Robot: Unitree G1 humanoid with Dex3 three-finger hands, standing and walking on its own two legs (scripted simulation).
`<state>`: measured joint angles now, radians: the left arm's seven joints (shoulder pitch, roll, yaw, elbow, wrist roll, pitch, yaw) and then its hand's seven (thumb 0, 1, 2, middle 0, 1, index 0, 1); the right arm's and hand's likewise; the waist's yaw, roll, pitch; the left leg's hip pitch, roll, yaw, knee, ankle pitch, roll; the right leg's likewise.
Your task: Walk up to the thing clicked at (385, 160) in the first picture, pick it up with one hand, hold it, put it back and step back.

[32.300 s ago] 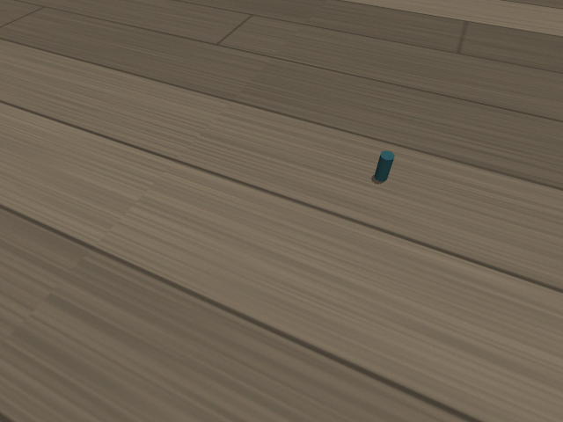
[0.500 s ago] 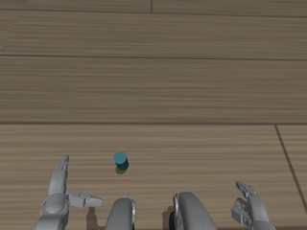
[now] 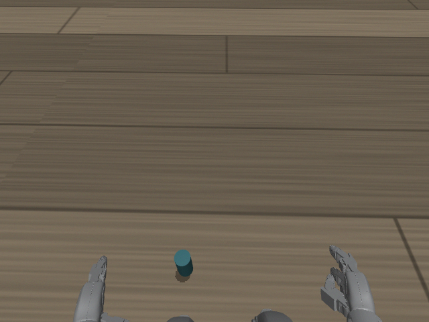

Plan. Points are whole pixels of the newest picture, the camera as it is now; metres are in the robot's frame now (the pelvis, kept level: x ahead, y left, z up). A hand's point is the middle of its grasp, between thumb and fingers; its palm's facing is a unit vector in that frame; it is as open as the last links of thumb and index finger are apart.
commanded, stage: home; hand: left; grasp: from the side
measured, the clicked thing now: (184, 263) +0.42 +0.15 -0.65
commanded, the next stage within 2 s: stand in 1.42 s
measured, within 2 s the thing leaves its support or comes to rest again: neither
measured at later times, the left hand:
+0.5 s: hand (128, 301) +0.17 +0.18 -0.06, palm faces +0.09 -0.96 -0.28, open 17.6 cm
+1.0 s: hand (130, 302) +0.17 +0.17 -0.06, palm faces +0.10 -0.96 -0.28, open 17.6 cm
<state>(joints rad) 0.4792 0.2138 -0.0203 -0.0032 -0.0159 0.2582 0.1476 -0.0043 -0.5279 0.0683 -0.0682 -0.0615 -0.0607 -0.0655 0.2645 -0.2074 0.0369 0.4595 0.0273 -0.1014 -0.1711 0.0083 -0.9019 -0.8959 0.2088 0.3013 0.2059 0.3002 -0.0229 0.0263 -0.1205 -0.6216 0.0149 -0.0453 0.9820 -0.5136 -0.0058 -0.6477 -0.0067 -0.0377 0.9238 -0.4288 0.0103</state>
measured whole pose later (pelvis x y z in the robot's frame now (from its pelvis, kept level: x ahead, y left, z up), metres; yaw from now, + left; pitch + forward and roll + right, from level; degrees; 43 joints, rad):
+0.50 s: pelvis +0.00 +0.00 +0.00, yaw +0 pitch +8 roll -2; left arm 0.46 0.21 -0.02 0.01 -0.01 0.25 0.14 -0.01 -0.57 0.04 -0.06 -0.05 -0.05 -0.05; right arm 0.29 -0.21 0.03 0.51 0.02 -0.12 -0.17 0.01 -0.90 -0.90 0.21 0.30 0.21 0.30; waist -0.03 0.03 -0.10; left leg -0.59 0.02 -0.05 0.96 -0.51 -0.01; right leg -0.62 0.00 -0.04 0.90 -0.42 0.01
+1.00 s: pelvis +0.00 -0.01 +0.00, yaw +0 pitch +8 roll -2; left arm 0.46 0.20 -0.01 0.01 -0.01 0.26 0.13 -0.01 -0.57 0.04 -0.06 -0.05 -0.05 -0.05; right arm 0.28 -0.21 0.03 0.51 0.02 -0.14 -0.17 0.01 -0.90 -0.90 0.21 0.30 0.21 0.30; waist -0.03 0.03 -0.10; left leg -0.59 0.02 -0.05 0.96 -0.51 -0.01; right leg -0.62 0.00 -0.04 0.90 -0.42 0.00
